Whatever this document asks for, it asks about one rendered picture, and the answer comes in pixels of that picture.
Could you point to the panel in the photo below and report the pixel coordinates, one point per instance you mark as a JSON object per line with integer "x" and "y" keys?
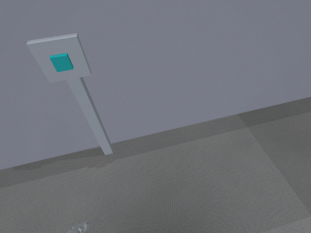
{"x": 42, "y": 50}

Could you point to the button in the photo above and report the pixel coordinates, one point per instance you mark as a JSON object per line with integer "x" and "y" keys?
{"x": 61, "y": 62}

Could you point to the robot left hand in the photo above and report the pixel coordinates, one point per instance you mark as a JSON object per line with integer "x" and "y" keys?
{"x": 80, "y": 227}

